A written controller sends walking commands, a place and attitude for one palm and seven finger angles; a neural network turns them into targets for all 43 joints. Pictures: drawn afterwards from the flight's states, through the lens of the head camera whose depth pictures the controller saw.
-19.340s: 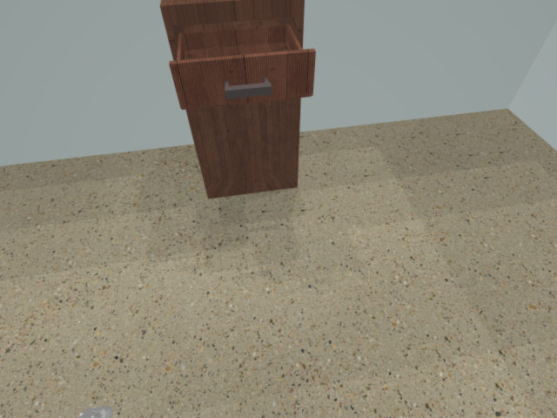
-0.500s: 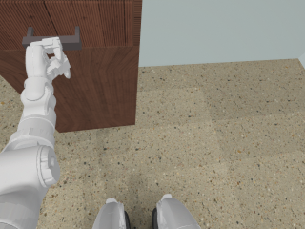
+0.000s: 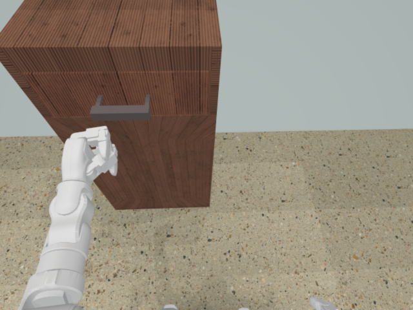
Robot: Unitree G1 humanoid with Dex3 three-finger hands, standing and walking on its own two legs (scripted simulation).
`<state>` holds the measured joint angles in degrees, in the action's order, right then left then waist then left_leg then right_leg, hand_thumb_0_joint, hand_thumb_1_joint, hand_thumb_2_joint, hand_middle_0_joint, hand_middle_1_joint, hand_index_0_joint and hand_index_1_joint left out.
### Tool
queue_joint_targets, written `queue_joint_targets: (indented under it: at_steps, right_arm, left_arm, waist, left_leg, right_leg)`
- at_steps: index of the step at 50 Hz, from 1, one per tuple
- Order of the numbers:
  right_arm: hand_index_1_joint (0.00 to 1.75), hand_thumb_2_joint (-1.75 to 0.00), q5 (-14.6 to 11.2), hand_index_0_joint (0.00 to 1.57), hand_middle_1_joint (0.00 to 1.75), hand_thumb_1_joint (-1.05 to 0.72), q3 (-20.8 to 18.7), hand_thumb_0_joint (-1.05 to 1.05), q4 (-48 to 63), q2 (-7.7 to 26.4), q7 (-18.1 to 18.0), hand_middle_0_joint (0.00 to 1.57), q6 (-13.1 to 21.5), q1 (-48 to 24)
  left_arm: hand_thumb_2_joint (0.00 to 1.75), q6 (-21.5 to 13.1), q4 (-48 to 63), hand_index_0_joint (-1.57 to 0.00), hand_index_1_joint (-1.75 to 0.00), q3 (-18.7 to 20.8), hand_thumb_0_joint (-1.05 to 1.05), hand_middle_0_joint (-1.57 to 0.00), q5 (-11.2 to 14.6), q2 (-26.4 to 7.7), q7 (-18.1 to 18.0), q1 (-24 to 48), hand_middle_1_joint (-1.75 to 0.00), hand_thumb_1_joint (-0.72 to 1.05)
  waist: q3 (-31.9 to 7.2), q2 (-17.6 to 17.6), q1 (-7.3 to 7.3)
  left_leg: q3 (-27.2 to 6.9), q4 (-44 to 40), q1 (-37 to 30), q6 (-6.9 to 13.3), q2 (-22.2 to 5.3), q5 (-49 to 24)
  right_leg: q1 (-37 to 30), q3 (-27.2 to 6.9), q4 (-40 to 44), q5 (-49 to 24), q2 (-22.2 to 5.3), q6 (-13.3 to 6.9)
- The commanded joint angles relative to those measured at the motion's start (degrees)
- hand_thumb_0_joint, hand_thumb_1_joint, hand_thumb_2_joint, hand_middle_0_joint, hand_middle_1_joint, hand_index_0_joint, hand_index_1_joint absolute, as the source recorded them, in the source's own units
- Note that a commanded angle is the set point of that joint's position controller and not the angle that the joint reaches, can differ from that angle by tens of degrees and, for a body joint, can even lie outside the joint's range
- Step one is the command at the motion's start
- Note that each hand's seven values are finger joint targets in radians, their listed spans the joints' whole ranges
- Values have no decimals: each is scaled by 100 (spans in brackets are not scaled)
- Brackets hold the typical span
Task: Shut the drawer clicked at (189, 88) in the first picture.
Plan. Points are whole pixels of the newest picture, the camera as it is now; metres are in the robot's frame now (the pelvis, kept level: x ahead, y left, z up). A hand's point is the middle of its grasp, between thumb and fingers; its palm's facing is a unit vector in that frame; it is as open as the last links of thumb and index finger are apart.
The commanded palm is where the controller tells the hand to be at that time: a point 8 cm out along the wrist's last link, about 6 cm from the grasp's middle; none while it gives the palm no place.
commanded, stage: draw the hand back to the body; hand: left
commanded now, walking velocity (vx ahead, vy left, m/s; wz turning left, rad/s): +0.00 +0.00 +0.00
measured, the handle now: (122, 106) +0.56 +0.20 +0.02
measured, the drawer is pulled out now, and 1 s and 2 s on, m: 0.00 0.00 0.00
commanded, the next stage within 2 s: step back with the hand held close in 1.06 s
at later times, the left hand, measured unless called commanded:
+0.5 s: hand (51, 211) +0.25 +0.21 +0.14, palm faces +0.28 -0.92 -0.28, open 3.3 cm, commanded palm +0.20 +0.26 +0.16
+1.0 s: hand out of the picture +0.16 +0.23 +0.21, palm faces +0.43 -0.81 -0.40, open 3.3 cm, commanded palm +0.11 +0.27 +0.22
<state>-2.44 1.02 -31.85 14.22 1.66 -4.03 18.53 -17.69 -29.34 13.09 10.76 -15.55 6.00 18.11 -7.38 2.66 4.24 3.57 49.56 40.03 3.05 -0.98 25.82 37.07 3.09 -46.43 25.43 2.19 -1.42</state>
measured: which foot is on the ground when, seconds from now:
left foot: down 0.00-1.00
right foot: down 0.00-1.00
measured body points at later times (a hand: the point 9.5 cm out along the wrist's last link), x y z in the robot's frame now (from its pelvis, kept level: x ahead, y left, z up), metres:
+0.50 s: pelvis -0.01 -0.01 +0.04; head -0.02 -0.03 +0.49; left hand +0.23 +0.26 +0.16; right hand +0.19 -0.23 -0.05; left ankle -0.02 +0.08 -0.70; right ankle -0.04 -0.11 -0.70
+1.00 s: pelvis -0.01 -0.01 +0.04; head -0.03 -0.05 +0.49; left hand +0.13 +0.27 +0.23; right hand +0.19 -0.23 -0.04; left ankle -0.02 +0.08 -0.70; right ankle -0.04 -0.11 -0.70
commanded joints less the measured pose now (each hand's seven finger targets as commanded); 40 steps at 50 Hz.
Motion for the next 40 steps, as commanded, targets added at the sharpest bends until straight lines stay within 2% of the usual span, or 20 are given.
queue_joint_targets:
  at_steps: [1,2,4,6,9,10,11,12,14,15,18,19,21,23,26,28,29,33,36,40]
  right_arm:
    - [30,-90,-42,20,30,-90,-329,0,528,834,-171,20,360,139]
    - [30,-90,-59,20,30,-90,-326,0,551,833,-196,20,408,37]
    - [30,-90,-75,20,30,-90,-293,0,618,816,-227,20,497,-107]
    - [30,-90,-96,20,30,-90,-274,0,680,833,-280,20,568,-276]
    - [30,-90,-127,20,30,-90,-197,0,773,814,-322,20,701,-553]
    - [30,-90,-112,20,30,-90,-257,0,812,744,-414,20,566,-899]
    - [30,-90,-87,20,30,-90,-209,0,905,662,-468,20,550,-976]
    - [30,-90,-104,20,30,-90,-178,0,884,658,-511,20,533,-1061]
    - [30,-90,-77,20,30,-90,-142,0,841,656,-576,20,509,-1154]
    - [30,-90,-69,20,30,-90,-111,0,835,635,-596,20,508,-1233]
    - [30,-90,-22,20,30,-90,-80,0,775,619,-624,20,563,-1365]
    - [30,-90,-15,20,30,-90,-64,0,778,578,-619,20,573,-1390]
    - [30,-90,9,20,30,-90,-51,0,759,562,-602,20,633,-1436]
    - [30,-90,46,20,30,-90,-41,0,707,587,-589,20,685,-1488]
    - [30,-90,73,20,30,-90,-60,0,725,551,-557,20,761,-1516]
    - [30,-90,106,20,30,-90,-70,0,688,569,-546,20,800,-1544]
    - [30,-90,105,20,30,-90,-71,0,707,537,-528,20,813,-1560]
    - [30,-90,142,20,30,-90,-111,0,684,536,-511,20,912,-1571]
    - [30,-90,146,20,30,-90,-131,0,719,482,-487,20,989,-1560]
    - [30,-90,146,20,30,-90,-161,0,719,477,-480,20,1091,-1546]
  left_arm:
    - [90,-280,1806,-140,-160,161,0,-140,191,-980,151,1194,-160,90]
    - [90,-224,1911,-140,-160,76,0,-140,230,-901,217,1082,-160,90]
    - [90,-99,2180,-140,-160,43,0,-140,304,-877,349,875,-160,90]
    - [90,61,2254,-140,-160,95,0,-140,389,-919,437,547,-160,90]
    - [90,259,2507,-140,-160,14,0,-140,462,-852,521,423,-160,90]
    - [90,414,2902,-140,-160,39,0,-140,-221,-1517,-117,260,-160,90]
    - [90,566,3029,-140,-160,-191,0,-140,-272,-1094,-421,-1,-160,90]
    - [90,674,3171,-140,-160,-281,0,-140,-367,-1041,-629,-166,-160,90]
    - [90,849,3349,-140,-160,-80,0,-140,-446,-1243,-901,-479,-160,90]
    - [90,897,3548,-140,-160,-83,0,-140,-490,-1238,-980,-513,-160,90]
    - [90,1001,3956,-140,-160,51,0,-140,-544,-1345,-1133,-939,-160,90]
    - [90,1042,4026,-140,-160,-8,0,-140,-545,-1213,-1149,-1132,-160,90]
    - [90,1069,4360,-140,-160,-47,0,-140,-581,-1147,-1186,-1269,-160,90]
    - [90,1103,4425,-140,-160,-15,0,-140,-597,-1156,-1198,-1541,-160,90]
    - [90,1076,4897,-140,-160,58,0,-140,-604,-1111,-1210,-2028,-160,90]
    - [90,1089,4981,-140,-160,194,0,-140,-592,-1185,-1193,-2456,-160,90]
    - [90,1070,5170,-140,-160,149,0,-140,-580,-1098,-1183,-2572,-160,90]
    - [90,985,5747,-140,-160,520,0,-140,-600,-1337,-1207,-3088,-160,90]
    - [90,930,6178,-140,-160,613,0,-140,-570,-1293,-1217,-3621,-160,90]
    - [90,880,6518,-140,-160,820,0,-140,-557,-1339,-1233,-4239,-160,90]
  waist:
    - [-1845,30,29]
    - [-1750,16,20]
    - [-1762,277,-47]
    - [-1511,-32,-101]
    - [-1162,24,-129]
    - [-1189,-58,-447]
    - [-911,-122,-324]
    - [-747,-83,-355]
    - [-680,-331,-395]
    - [-652,-131,-412]
    - [-453,-232,-486]
    - [-350,-139,-480]
    - [-228,143,-484]
    - [57,-101,-521]
    - [-5,40,-562]
    - [150,-212,-610]
    - [208,-102,-593]
    - [174,-51,-665]
    - [194,64,-686]
    - [346,-125,-726]
  left_leg:
    - [-457,-514,-1978,-123,-57,-3502]
    - [-467,-573,-2032,-120,-53,-3387]
    - [-493,-671,-2261,-128,-34,-3443]
    - [-514,-808,-2191,-128,-26,-3147]
    - [-506,-1022,-2131,-107,38,-2475]
    - [-448,-1356,-2404,-107,39,-2265]
    - [-408,-1535,-2418,-105,39,-1966]
    - [-424,-1677,-2476,-106,16,-1913]
    - [-414,-1884,-2624,-74,12,-1880]
    - [-382,-1989,-2777,-73,24,-1925]
    - [-380,-2238,-3013,-55,10,-2084]
    - [-357,-2323,-3127,-60,17,-2137]
    - [-377,-2462,-3382,-80,9,-2279]
    - [-404,-2599,-3408,-75,6,-2230]
    - [-386,-2727,-3651,-79,-3,-2377]
    - [-374,-2762,-3639,-70,-3,-2433]
    - [-358,-2785,-3642,-71,9,-2416]
    - [-354,-2797,-3717,-78,16,-2544]
    - [-348,-2770,-3748,-71,5,-2641]
    - [-340,-2727,-3645,-68,-6,-2641]
  right_leg:
    - [-1148,-89,438,-3282,10,77]
    - [-1155,-80,503,-3201,1,77]
    - [-1252,-77,584,-3141,-25,55]
    - [-1346,-42,704,-3012,-35,57]
    - [-1403,-43,894,-2605,-60,34]
    - [-1704,-328,1282,-2308,-204,-40]
    - [-1796,-318,1455,-2136,-245,-8]
    - [-1921,-302,1548,-2092,-266,-19]
    - [-2255,-333,1748,-2117,-262,-2]
    - [-2357,-345,1850,-2184,-277,-1]
    - [-2659,-328,2099,-2287,-272,-1]
    - [-2710,-322,2165,-2316,-273,1]
    - [-2761,-299,2293,-2371,-267,-15]
    - [-2782,-280,2473,-2271,-229,-15]
    - [-2992,-274,2551,-2364,-247,-17]
    - [-3026,-267,2652,-2420,-222,-4]
    - [-3065,-282,2663,-2425,-246,-6]
    - [-3168,-282,2731,-2521,-238,-6]
    - [-3197,-278,2690,-2615,-273,-1]
    - [-3155,-280,2707,-2664,-268,16]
